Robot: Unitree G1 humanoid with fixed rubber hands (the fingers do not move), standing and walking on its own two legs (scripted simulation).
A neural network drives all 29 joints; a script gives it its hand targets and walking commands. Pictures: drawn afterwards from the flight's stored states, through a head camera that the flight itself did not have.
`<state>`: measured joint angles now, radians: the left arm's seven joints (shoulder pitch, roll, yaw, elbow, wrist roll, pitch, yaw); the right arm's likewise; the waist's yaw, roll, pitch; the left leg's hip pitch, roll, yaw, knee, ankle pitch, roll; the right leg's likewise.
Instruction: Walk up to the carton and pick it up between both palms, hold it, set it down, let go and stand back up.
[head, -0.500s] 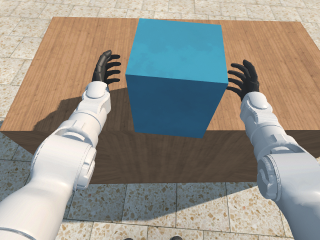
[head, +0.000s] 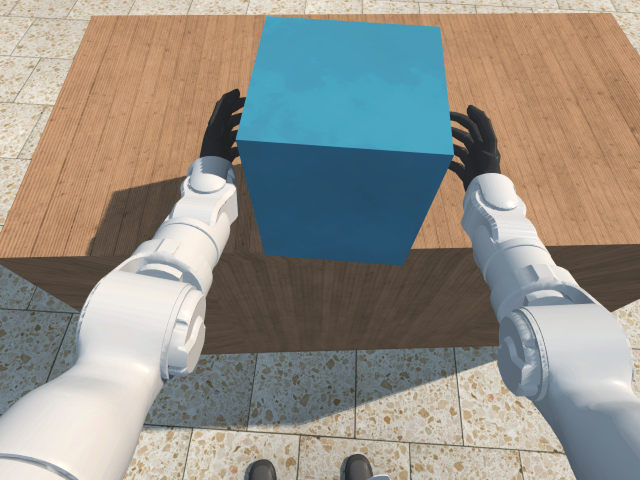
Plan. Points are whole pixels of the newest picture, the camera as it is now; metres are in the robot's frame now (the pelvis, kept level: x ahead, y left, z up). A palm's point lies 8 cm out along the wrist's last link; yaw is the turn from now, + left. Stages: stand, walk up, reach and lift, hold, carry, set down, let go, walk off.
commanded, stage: reach and lift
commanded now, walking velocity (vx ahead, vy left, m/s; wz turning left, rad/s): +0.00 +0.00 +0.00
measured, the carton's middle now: (342, 154) +0.52 -0.05 +0.04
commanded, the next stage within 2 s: none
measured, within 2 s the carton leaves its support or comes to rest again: neither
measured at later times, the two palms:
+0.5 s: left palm (227, 168) +0.48 +0.10 +0.07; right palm (473, 194) +0.43 -0.20 +0.06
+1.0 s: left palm (229, 169) +0.47 +0.09 +0.07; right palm (474, 198) +0.43 -0.20 +0.06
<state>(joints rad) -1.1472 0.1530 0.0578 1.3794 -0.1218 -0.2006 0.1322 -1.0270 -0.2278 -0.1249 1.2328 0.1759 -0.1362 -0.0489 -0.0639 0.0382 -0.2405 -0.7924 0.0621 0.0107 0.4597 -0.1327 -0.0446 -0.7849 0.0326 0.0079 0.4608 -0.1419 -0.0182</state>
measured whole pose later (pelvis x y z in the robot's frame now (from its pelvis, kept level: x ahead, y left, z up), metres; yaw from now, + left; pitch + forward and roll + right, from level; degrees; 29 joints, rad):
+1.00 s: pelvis +0.04 +0.02 +0.02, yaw -1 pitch +14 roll -1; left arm -0.83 -0.08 0.46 1.01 0.35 -0.17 0.11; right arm -0.77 0.03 -0.69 1.03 -0.45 -0.31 -0.01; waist -0.08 0.02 -0.08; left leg -0.41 0.05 0.05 0.34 -0.17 -0.03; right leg -0.39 0.00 -0.07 0.30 -0.15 -0.01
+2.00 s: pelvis +0.01 +0.01 +0.02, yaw -1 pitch +17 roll -1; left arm -0.85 -0.09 0.41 1.04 0.35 -0.20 0.17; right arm -0.81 -0.04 -0.69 1.18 -0.41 -0.44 -0.06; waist -0.08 0.03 -0.13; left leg -0.49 0.06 0.04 0.32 -0.11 -0.04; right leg -0.47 0.00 -0.11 0.28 -0.09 -0.03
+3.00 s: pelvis +0.01 +0.02 +0.02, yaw -1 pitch +9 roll -1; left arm -0.90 -0.07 0.34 1.02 0.24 0.02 0.20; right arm -0.85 -0.09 -0.45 1.17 -0.15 -0.21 -0.10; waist -0.06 0.02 -0.16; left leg -0.36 0.05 0.04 0.34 -0.14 -0.02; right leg -0.34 -0.01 -0.10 0.30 -0.11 -0.02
